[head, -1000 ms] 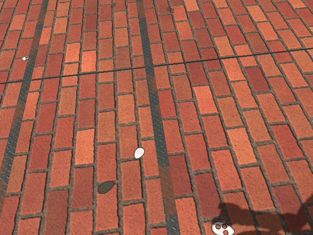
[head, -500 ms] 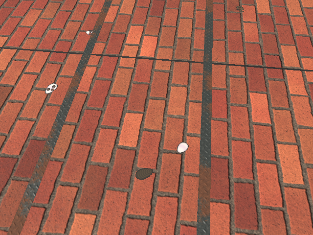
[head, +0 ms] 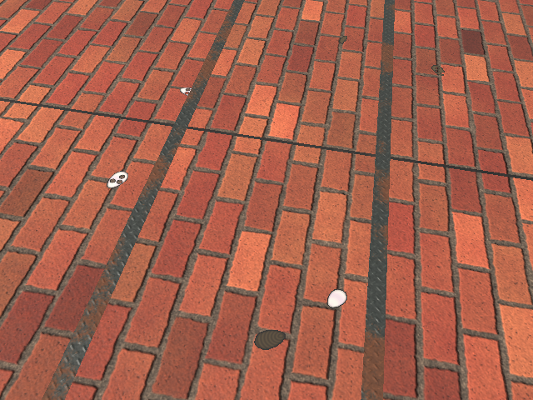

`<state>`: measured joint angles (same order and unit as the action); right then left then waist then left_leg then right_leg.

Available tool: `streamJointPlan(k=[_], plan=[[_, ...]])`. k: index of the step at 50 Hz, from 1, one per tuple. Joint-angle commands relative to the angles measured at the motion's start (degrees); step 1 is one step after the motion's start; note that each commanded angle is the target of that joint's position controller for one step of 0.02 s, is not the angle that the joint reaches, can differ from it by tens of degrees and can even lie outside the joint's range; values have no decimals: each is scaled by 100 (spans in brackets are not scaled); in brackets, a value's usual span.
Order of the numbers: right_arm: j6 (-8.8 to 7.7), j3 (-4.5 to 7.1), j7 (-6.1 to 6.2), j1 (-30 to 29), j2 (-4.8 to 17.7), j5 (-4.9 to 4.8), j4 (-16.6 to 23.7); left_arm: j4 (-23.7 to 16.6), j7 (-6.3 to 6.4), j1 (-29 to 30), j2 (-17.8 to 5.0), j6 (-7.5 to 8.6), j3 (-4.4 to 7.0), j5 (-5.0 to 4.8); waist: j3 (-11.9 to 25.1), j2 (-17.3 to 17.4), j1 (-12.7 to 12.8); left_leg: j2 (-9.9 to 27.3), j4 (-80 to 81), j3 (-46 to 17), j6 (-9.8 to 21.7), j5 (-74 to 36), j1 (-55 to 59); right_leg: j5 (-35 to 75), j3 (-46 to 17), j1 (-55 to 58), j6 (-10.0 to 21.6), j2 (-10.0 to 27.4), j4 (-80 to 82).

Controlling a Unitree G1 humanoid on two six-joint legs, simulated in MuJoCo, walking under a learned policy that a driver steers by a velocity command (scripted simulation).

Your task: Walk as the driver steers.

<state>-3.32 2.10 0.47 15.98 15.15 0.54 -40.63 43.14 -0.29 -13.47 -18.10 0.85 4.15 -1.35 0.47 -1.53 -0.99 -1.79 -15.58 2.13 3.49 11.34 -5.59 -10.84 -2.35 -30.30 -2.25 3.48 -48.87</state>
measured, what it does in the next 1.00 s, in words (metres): walks ahead: right foot, then left foot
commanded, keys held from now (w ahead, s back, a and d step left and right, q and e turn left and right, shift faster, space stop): w+e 0.52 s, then w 0.06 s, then w+q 0.42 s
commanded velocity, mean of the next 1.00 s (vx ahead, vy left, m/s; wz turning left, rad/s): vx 0.46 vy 0.00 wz -0.22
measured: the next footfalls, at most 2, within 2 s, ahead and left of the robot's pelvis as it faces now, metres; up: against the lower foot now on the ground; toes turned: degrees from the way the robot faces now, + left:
right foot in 0.28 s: +0.22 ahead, -0.20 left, +0.00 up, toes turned -12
left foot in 0.78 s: +0.60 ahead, -0.12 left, +0.00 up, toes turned -19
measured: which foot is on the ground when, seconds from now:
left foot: down 0.00-0.28, up 0.30-0.76, down 0.78-1.00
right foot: up 0.00-0.26, down 0.28-0.80, up 0.82-1.00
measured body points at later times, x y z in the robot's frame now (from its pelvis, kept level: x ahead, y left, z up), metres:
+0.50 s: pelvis +0.21 -0.12 +0.00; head +0.24 -0.15 +0.44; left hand +0.37 +0.12 -0.10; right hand +0.29 -0.43 -0.11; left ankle +0.30 +0.04 -0.67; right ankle +0.18 -0.19 -0.75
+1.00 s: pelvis +0.52 -0.16 -0.01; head +0.55 -0.16 +0.44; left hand +0.73 +0.06 -0.11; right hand +0.53 -0.45 -0.12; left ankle +0.56 -0.10 -0.75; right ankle +0.48 -0.31 -0.68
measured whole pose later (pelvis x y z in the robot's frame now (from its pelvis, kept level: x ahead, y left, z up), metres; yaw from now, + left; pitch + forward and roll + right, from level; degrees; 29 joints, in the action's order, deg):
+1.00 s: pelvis +0.52 -0.16 -0.01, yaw -13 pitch +1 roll +0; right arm -4.3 2.8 -1.6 17.8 16.2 -0.5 -42.2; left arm 38.0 0.0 -11.5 -16.9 5.3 1.4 0.9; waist -2.8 -1.7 -1.9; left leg -7.2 -20.9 -3.2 5.8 7.6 -13.9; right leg -18.4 -4.3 -30.2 -0.7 2.6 -60.9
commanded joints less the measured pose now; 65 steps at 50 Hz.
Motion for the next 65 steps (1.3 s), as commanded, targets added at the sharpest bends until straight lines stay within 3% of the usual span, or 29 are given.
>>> streamJointPlan(k=[1, 10, 12, 14, 15, 16, 17, 18, 19, 20, 21, 24, 29, 35, 37, 39, 40, 41, 42, 43, 44, 45, 46, 49, 53, 59, 63, 64, 65], plan=[[-140, 357, 8, -20, 1100, -25, 207, -547, -35, 579, -380, 139, 59, -10, -422, 676, -233, 1820, 1084, -1197, 890, 934, 458, 220, -213, -1074, -2, 167, 292], [-76, 482, -74, 176, 1273, -173, -126, -1044, -244, 1097, -227, 171, -70, -23, -616, 584, -395, 1908, 682, -96, 673, -135, 662, -25, 355, -666, 379, 178, 1153], [-26, 516, -68, 47, 1400, -216, -126, -1090, -264, 806, -348, 161, -12, -16, -409, 616, -123, 1873, 65, 156, 519, -1404, 603, -246, 658, 2, 613, -89, 1342], [1, 420, -30, 68, 1177, -181, -97, -702, -195, -679, -861, 127, 303, -30, 556, 301, 630, 1354, -2208, 863, 103, -3195, -167, 0, 893, 2374, 944, -676, 1699], [-53, 267, -15, 94, 822, -14, 134, -591, -72, -1612, -1485, 73, 504, -56, 1105, -628, 955, 908, -4365, 1025, -326, -1429, -1947, -618, -1099, 4094, 1523, 476, 2022], [-234, 96, -49, 234, 354, 78, 402, -740, -104, -1532, -1854, 166, 467, -32, 1698, -1540, 535, -109, -5798, -110, -546, 2302, -3652, -1686, -4301, 5029, 2380, 1584, 3070], [-364, 232, -114, -327, 994, -180, 400, -809, -142, -1372, -1251, 251, 306, -8, 1360, -769, 841, 210, -6204, -769, -440, 1934, -4292, -1833, -4084, 4871, 2195, 1601, 3470], [-448, 258, -156, -528, 1127, -284, 485, -812, -149, -1114, -1020, 294, 224, 25, 743, -621, 699, 472, -5988, -670, -269, 1371, -4463, -1372, -3293, 4289, 2031, 1451, 3420], [-485, 240, -119, -524, 1070, -163, 433, -873, -143, -768, -889, 292, 182, 22, 456, -114, 485, 707, -5567, -640, -235, 929, -4176, -769, -2690, 3617, 1869, 1193, 3364], [-475, 262, -96, -499, 1053, -26, 406, -959, -127, -468, -755, 281, 129, 54, 218, -80, 293, 838, -5106, -656, -276, 578, -3834, -145, -2246, 3042, 1784, 964, 3446], [-425, 274, -109, -417, 1031, 0, 387, -1040, -99, -280, -700, 283, 94, 120, 161, -241, 135, 888, -4951, -673, -331, 348, -3492, 292, -2021, 2648, 1777, 823, 3582], [-279, 236, -108, -375, 852, 63, 324, -964, 1, -229, -779, 332, 110, 90, 37, -182, -1, 747, -4421, -491, -614, -71, -3278, 1408, -1456, 2122, 1842, 593, 3742], [-312, 66, -168, -1470, 477, 5, 542, -649, 130, -641, -801, 308, 120, 25, -209, -322, 396, 390, -2122, -308, -757, -1733, -2833, 1334, -850, 1889, 1444, 193, 3709], [-393, 104, -350, -1882, 659, -124, 649, -236, 130, -995, -833, 273, 134, 39, -418, -404, 536, 409, -1273, -359, -221, -1692, -3008, 1570, -961, 3130, 1290, 869, 3483], [-375, 162, -369, -1580, 778, -128, 599, -196, 144, -917, -897, 222, 161, 58, -248, -462, 356, 247, -1280, -201, 15, -1057, -2687, 2913, -800, 3511, 1169, 910, 3027], [-339, 335, -322, -405, 1073, -110, 306, -234, 170, -753, -901, 137, 135, 115, 604, -372, -282, -89, -1223, 83, 351, -986, -1065, 4744, -370, 3436, 958, 552, 1399], [-307, 389, -295, 477, 1349, -75, 194, -360, 207, -845, -706, 123, 36, 229, 1393, 168, -566, 724, -1449, -1039, 706, -1330, 639, 3412, -217, 2373, 797, 310, -183], [-290, 514, -333, 805, 1777, -97, 92, -435, 135, -1662, -149, 218, -118, 211, 2012, 1789, -99, 2005, -972, -4057, 1804, -81, 2633, -924, -50, -36, 268, -824, -2398], [-289, 385, -353, 812, 1211, -248, 88, -444, 92, -1314, -513, 346, -109, 153, 1941, 1376, -342, 2018, -209, -4986, 1697, 999, 2782, -1936, -639, -826, 291, -743, -2899], [-262, 329, -307, 424, 1019, -214, 180, -633, 34, -580, -787, 452, -35, -22, 1032, 919, -413, 1905, -105, -4157, 1442, 983, 2074, -1484, -658, -1202, 348, -433, -2900], [-221, 315, -275, 179, 993, -136, 257, -743, 25, -127, -738, 544, -71, 11, 590, 275, -352, 1658, -27, -3580, 1278, 461, 1294, -1139, -539, -1068, 395, -235, -2575], [-202, 297, -258, 5, 955, -102, 287, -823, 24, 90, -693, 603, -58, 117, 192, 58, -192, 1478, 56, -3186, 1284, -265, 670, -941, -455, -1009, 356, -102, -2145], [-209, 261, -228, -63, 874, -54, 321, -841, 30, 38, -671, 602, -38, 196, 188, 171, -19, 1278, 150, -2887, 1246, -765, 340, -750, -469, -688, 324, 31, -1805], [-186, 266, -154, -79, 882, -123, 305, -814, 47, -127, -470, 510, -84, 262, 114, 490, 164, 1063, 324, -2413, 1337, -1509, -174, -713, -288, -477, 59, 88, -1064], [-117, 338, -22, 174, 1109, -180, 165, -1009, 77, 663, -230, 478, -176, 254, -101, 481, -77, 742, 362, -1924, 1120, -1491, -723, 505, -144, -315, -201, -74, 465], [60, 344, 67, 658, 1090, -247, -43, -1181, -38, 1547, -292, 606, -128, 118, -65, 641, -369, 736, -145, -2335, 791, -833, -509, 1384, -260, 396, -139, -469, 1949], [132, 346, 74, 424, 1001, -213, 17, -1007, -28, 850, -599, 690, 69, 87, 130, 850, 132, 745, -1003, -2718, 533, -1150, -229, 824, -236, 1457, 275, -418, 2541], [114, 258, 42, 374, 755, -165, 93, -923, 15, 200, -791, 712, 155, 161, 712, 668, 453, 476, -1992, -2443, 360, -1107, -573, 742, -551, 2640, 570, 55, 2463], [95, 130, 38, 583, 373, -22, 204, -850, 64, -658, -1104, 673, 231, 179, 1560, -225, 649, -38, -3627, -1785, 128, 653, -1400, 512, -1705, 4124, 916, 1115, 2365]])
